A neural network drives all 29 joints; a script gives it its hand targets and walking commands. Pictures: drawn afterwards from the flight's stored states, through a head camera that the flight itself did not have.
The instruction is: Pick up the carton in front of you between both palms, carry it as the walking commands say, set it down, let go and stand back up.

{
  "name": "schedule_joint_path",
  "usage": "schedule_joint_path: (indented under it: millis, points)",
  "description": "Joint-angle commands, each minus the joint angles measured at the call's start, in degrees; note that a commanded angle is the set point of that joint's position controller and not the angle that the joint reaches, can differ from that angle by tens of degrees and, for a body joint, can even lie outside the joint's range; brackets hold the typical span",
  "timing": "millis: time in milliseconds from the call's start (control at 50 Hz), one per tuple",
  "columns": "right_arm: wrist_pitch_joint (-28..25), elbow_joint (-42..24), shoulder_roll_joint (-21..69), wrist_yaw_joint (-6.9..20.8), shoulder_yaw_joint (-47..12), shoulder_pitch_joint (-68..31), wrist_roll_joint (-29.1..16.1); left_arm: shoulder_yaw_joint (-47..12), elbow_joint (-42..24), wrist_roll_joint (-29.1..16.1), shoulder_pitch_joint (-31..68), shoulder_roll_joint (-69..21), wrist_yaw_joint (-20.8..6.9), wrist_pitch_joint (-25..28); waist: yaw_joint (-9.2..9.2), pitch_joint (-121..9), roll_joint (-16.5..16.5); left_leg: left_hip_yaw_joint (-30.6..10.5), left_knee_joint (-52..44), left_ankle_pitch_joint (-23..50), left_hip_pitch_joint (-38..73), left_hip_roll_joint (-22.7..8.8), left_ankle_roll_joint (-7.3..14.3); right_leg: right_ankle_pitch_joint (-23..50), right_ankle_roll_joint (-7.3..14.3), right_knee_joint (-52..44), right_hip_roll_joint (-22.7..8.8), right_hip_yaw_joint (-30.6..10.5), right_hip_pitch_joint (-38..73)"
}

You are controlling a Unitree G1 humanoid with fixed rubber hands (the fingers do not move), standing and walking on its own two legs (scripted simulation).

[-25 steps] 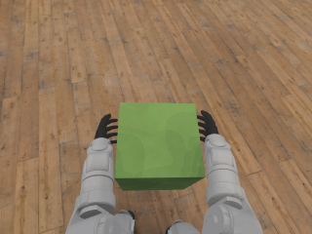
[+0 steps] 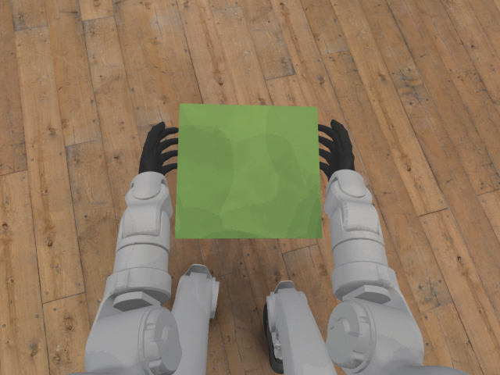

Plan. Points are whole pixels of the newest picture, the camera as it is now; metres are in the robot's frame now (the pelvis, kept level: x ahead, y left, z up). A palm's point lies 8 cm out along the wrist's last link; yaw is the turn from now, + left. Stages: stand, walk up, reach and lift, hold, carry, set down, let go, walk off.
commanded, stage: set down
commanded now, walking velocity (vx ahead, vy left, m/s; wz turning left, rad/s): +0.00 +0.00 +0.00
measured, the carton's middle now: (245, 183) +0.42 +0.03 -0.15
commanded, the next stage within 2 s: none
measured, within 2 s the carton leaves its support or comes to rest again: rests again in 1.44 s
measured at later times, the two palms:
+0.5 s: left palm (163, 181) +0.43 +0.20 -0.24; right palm (301, 185) +0.45 -0.10 -0.23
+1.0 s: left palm (171, 187) +0.46 +0.21 -0.37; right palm (286, 191) +0.47 -0.09 -0.37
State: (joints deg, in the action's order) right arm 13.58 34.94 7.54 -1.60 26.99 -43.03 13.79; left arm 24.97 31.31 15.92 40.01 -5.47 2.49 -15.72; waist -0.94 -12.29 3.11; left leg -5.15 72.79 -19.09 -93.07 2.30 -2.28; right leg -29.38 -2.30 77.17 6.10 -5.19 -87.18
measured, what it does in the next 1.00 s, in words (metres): lowers itself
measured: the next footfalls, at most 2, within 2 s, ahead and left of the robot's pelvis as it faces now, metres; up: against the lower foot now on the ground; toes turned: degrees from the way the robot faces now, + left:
none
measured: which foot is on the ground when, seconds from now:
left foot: down 0.00-1.00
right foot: down 0.00-1.00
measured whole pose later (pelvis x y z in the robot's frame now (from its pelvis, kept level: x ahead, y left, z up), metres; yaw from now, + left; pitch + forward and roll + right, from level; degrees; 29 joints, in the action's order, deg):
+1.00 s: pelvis -0.04 +0.01 -0.22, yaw -6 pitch +43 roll -3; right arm 8.9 49.9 -1.7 -12.3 18.6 -69.7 2.2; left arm 18.3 51.0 3.8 68.0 13.2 3.4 -11.1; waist -5.4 6.6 3.8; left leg -6.1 116.0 -25.5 -133.5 2.9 -3.8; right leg -36.7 -7.1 119.9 13.8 -4.2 -126.9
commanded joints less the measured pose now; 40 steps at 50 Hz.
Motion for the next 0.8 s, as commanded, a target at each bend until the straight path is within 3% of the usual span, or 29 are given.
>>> schedule_joint_path:
  millis: [0,160,360,780]
  points:
    - [-0.07,7.02,52.45,12.32,-30.75,-28.31,-5.36,-31.38,5.47,-6.13,31.88,-49.78,-13.89,1.39,-1.57,-43.89,-2.83,6.99,0.16,10.58,36.12,5.81,0.67,8.53,-0.37,-8.17,4.73,5.19,3.78]
    - [-3.63,6.11,50.3,8.2,-32.29,-32.78,-7.48,-30.19,7.53,-7.69,34.89,-45.96,-12.81,4.42,-2.72,-50.14,-2.42,7.54,8.48,14.12,27.89,6.08,0.33,11.56,-1.25,0.46,5.75,6.35,-1.56]
    - [-5.0,4.02,47.11,4.94,-34.75,-40.48,-10.79,-32.06,6.86,-11.22,41.37,-42.04,-11.35,5.09,-3.99,-54.44,-3.58,8.28,17.11,12.11,23.27,5.8,-0.48,8.32,-1.27,10.61,6.81,8.61,-8.75]
    - [-5.8,11.15,39.01,3.45,-29.13,-56.65,-12.62,-28.19,13.8,-13.62,56.57,-31.95,-12.03,5.71,-6.35,-50.07,-4.23,9.12,31.47,7.72,12.66,3.74,-0.38,2.3,-0.55,26.89,7.51,10.93,-23.57]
